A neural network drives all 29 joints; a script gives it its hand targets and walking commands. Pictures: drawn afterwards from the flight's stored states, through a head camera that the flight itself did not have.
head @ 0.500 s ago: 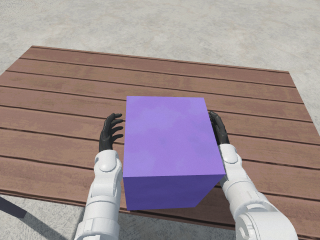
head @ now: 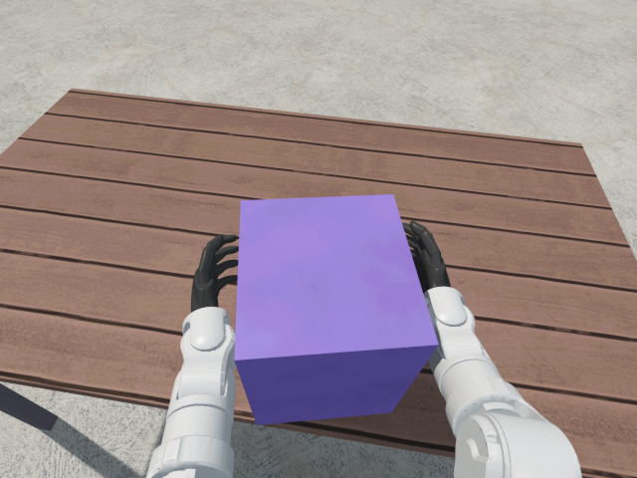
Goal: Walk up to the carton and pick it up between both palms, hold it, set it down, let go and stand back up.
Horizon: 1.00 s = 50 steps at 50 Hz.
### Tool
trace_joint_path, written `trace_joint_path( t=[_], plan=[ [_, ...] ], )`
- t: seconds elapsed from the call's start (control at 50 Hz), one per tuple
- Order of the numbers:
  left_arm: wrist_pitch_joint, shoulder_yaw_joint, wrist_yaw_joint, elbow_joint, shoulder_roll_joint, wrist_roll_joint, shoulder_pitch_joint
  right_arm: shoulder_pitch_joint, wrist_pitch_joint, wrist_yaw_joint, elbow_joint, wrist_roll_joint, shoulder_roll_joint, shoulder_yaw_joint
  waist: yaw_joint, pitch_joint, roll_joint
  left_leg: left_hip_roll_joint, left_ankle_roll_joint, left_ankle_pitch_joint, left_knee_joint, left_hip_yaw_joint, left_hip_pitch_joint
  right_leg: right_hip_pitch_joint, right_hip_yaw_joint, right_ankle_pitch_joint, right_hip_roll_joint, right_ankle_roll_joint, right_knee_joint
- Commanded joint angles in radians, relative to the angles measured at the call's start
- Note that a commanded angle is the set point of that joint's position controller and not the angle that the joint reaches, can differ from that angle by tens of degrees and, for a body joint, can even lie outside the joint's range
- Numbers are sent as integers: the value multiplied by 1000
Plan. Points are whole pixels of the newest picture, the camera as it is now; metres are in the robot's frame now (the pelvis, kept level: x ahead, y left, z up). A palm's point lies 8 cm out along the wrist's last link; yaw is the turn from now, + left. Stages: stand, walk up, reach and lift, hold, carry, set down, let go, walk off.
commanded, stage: set down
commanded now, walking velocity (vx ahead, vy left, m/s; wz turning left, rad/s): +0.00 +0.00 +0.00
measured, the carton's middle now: (321, 314) +0.35 +0.05 -0.01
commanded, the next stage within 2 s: none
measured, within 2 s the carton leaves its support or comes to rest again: neither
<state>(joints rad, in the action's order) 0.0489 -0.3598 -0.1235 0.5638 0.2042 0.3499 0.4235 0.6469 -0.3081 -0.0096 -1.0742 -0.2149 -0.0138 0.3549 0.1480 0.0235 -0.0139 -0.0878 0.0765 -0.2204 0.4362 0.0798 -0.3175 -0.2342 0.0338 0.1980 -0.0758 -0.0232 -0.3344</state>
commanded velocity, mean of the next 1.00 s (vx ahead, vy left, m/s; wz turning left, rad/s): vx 0.00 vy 0.00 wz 0.00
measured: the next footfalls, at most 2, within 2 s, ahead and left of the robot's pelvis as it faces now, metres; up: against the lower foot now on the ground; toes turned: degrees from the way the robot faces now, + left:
none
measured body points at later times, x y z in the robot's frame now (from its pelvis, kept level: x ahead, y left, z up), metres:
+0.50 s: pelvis +0.00 +0.00 +0.00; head +0.08 +0.01 +0.44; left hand +0.33 +0.20 -0.01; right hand +0.43 -0.09 +0.00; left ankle +0.00 +0.16 -0.74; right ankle -0.02 -0.11 -0.74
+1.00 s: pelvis -0.02 -0.01 -0.01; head +0.09 -0.01 +0.43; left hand +0.30 +0.19 -0.03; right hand +0.39 -0.15 -0.04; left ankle +0.00 +0.16 -0.74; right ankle -0.02 -0.11 -0.74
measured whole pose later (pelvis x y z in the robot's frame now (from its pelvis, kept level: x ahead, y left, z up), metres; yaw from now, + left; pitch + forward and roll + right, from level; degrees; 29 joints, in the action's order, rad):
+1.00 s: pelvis -0.02 -0.01 -0.01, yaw -1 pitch +15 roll -2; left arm 0.21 -0.17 -0.21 0.61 0.13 0.07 0.31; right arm 0.62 -0.50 -0.03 -1.19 0.25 -0.29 -0.13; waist 0.16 0.03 -0.04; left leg -0.09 0.08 -0.16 0.44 0.08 -0.54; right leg -0.48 0.03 0.16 -0.08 -0.02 -0.38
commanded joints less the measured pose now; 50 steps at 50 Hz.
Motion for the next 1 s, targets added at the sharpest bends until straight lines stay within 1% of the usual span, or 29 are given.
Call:
trace_joint_path(
  t=[0.0, 0.04, 0.06, 0.1, 0.12, 0.14, 0.16, 0.2, 0.26, 0.36, 0.38, 0.4, 0.42, 0.44, 0.48, 0.52, 0.56, 0.58, 0.62, 0.64, 0.68, 0.72, 0.78, 0.82, 0.88, 0.92, 0.94, 0.96, 0.98],
  plan=[
    [74, 234, 27, 30, 417, 56, 414, 527, -98, -89, 23, -90, 334, -131, -28, 396, 4, 49, -11, 551, -54, -182, 216, -51, -152, -157, 1, -44, 66],
    [86, 235, 27, 13, 424, 47, 411, 535, -97, -88, 29, -112, 353, -124, -35, 373, 54, 46, -26, 535, -49, -176, 211, -46, -152, -165, 3, -36, 69],
    [74, 221, 26, 27, 446, 57, 381, 503, -95, -91, 9, -98, 367, -139, -31, 354, 22, 51, -23, 551, -48, -175, 219, -55, -148, -163, 10, -36, 74],
    [84, 195, 4, 35, 293, 38, 368, 526, -105, -66, 24, -48, 214, -139, -6, 400, 22, 57, -27, 537, -42, -186, 204, -36, -137, -183, 5, -31, 61],
    [74, 199, -11, 47, 227, 13, 351, 494, -103, -53, -5, -41, 120, -123, -26, 361, 35, 54, -32, 510, -42, -183, 178, -36, -141, -179, 4, -35, 54],
    [91, 167, -44, 34, 77, -21, 339, 496, -114, -33, -8, 18, -45, -125, 1, 425, 22, 53, -20, 565, -30, -187, 193, -30, -131, -224, -1, -28, 40],
    [89, 169, -54, -2, 146, -30, 345, 519, -103, -17, -17, 33, 17, -133, -8, 334, 47, 51, -36, 523, -33, -175, 167, -52, -132, -179, 4, -21, 57],
    [69, 204, -103, -22, 57, -103, 377, 560, -93, 6, -17, 146, -131, -162, 10, 404, 12, 49, -24, 504, -10, -168, 162, -74, -123, -131, -15, -34, 42],
    [75, 255, -126, 9, 67, -158, 377, 582, -80, 36, -53, 225, -121, -241, -4, 427, 31, 54, -19, 516, 31, -157, 127, -72, -102, -201, -21, -35, 21],
    [72, 262, -150, 33, -17, -179, 413, 607, -71, 53, -41, 336, -223, -310, 27, 546, 12, 55, 1, 528, 68, -161, 123, -67, -83, -231, -11, -35, -10],
    [87, 254, -149, 33, -19, -193, 397, 608, -77, 58, -28, 347, -224, -327, 38, 570, 48, 56, 0, 561, 82, -159, 130, -64, -82, -267, -15, -25, -21],
    [97, 281, -147, 26, -36, -216, 377, 584, -88, 60, -54, 360, -271, -312, -2, 614, 42, 51, 6, 608, 101, -147, 145, -68, -84, -319, -13, -31, -32],
    [115, 281, -153, 1, -14, -224, 381, 588, -103, 57, -29, 376, -266, -328, 16, 644, 29, 50, 11, 638, 116, -148, 142, -86, -79, -331, -12, -35, -40],
    [134, 295, -154, -12, -32, -231, 372, 582, -116, 57, -38, 387, -302, -316, -5, 711, 7, 46, 27, 702, 138, -139, 170, -103, -91, -361, -31, -41, -54],
    [161, 258, -157, -3, -43, -228, 361, 603, -126, 60, -35, 383, -300, -349, 33, 724, 30, 47, 22, 702, 145, -153, 130, -85, -80, -360, -25, -36, -62],
    [175, 285, -160, -86, -59, -256, 311, 567, -144, 49, 19, 403, -364, -336, 15, 831, 14, 44, 23, 747, 151, -142, 175, -85, -78, -422, -32, -36, -75],
    [188, 276, -156, -57, -75, -271, 354, 609, -149, 55, 27, 417, -357, -353, 19, 858, 40, 53, 26, 731, 160, -157, 114, -57, -67, -469, -23, -30, -90],
    [197, 281, -146, -74, -59, -265, 286, 555, -154, 54, 3, 408, -354, -354, -8, 853, 48, 48, 23, 761, 148, -142, 136, -50, -78, -519, -32, -27, -95],
    [200, 267, -141, -95, -85, -257, 262, 533, -164, 40, -13, 439, -378, -383, 19, 867, 32, 52, 25, 777, 141, -145, 122, -42, -71, -521, -31, -24, -99],
    [201, 268, -133, -105, -81, -271, 200, 521, -179, 37, 23, 447, -380, -401, 32, 888, 65, 55, 19, 778, 143, -156, 94, 1, -64, -601, -29, -24, -108],
    [217, 287, -118, -141, -64, -281, 150, 489, -201, 34, 51, 459, -382, -435, -1, 862, 67, 55, 20, 806, 141, -140, 64, 26, -70, -705, -32, -11, -142],
    [235, 249, -106, -101, -111, -289, 152, 497, -204, 24, 77, 496, -370, -477, 37, 857, 110, 62, 10, 756, 116, -151, -9, 75, -50, -734, -18, 1, -142],
    [230, 276, -92, -196, -88, -292, 36, 392, -238, 15, 91, 507, -407, -473, -34, 874, 100, 53, 4, 774, 98, -122, 9, 167, -56, -933, -5, 21, -170],
    [234, 230, -79, -153, -129, -280, 28, 373, -245, 6, 105, 516, -402, -500, 13, 843, 124, 73, -9, 689, 49, -142, -105, 229, -45, -996, 17, 36, -189],
    [230, 280, -70, -270, -89, -284, -76, 257, -274, -10, 176, 521, -432, -479, -43, 837, 120, 70, -18, 711, 11, -119, -52, 289, -56, -1082, 16, 46, -181],
    [244, 272, -73, -240, -142, -298, 55, 333, -263, -22, 151, 538, -453, -479, -33, 823, 100, 58, -7, 640, 39, -123, 12, 158, -61, -823, -2, 43, -159],
    [249, 240, -81, -146, -179, -278, 177, 401, -244, -32, 105, 521, -452, -461, -7, 795, 80, 66, -12, 518, 33, -142, -39, 106, -35, -612, 3, 30, -134],
    [237, 274, -91, -211, -145, -288, 55, 293, -243, -42, 156, 536, -461, -455, -37, 827, 100, 48, -14, 579, 48, -126, 42, 119, -57, -629, -16, 21, -133],
    [255, 271, -97, -213, -160, -302, 67, 333, -237, -50, 168, 530, -455, -458, -17, 790, 112, 55, -19, 537, 45, -132, 29, 75, -53, -558, -12, 16, -125]
  ],
)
